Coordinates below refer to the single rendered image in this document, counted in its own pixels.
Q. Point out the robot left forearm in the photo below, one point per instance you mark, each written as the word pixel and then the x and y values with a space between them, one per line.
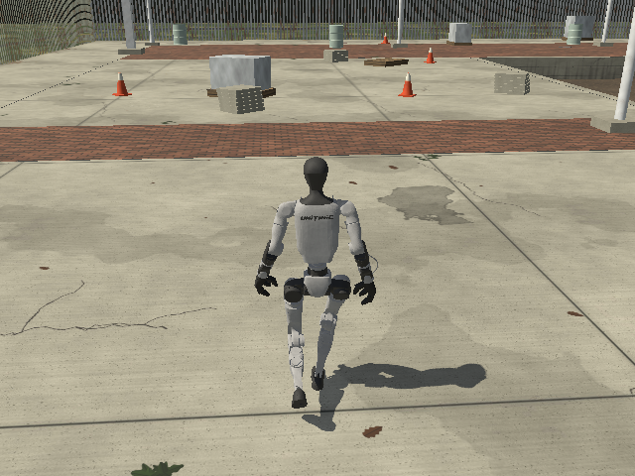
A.
pixel 266 264

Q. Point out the robot torso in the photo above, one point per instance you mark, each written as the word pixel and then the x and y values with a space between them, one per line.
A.
pixel 317 228

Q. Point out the robot left upper arm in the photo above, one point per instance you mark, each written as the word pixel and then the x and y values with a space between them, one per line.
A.
pixel 284 211

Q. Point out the robot right forearm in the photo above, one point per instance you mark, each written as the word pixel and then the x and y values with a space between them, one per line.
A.
pixel 364 267

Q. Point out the robot right upper arm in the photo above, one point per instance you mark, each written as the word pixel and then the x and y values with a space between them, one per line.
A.
pixel 347 208

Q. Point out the right robot hand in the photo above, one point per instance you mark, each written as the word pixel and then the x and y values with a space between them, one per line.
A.
pixel 368 288

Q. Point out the robot head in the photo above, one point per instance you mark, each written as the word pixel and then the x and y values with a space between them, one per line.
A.
pixel 315 171

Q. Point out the left robot hand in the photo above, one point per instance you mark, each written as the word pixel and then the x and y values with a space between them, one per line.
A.
pixel 266 282

